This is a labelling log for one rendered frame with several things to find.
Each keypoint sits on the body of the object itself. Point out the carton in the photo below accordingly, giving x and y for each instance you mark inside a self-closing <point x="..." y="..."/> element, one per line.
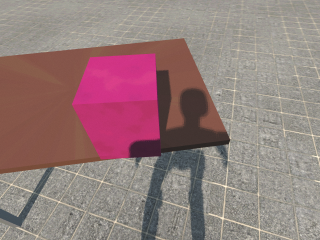
<point x="117" y="104"/>

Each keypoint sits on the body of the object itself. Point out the table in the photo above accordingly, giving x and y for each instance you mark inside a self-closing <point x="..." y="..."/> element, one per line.
<point x="39" y="128"/>

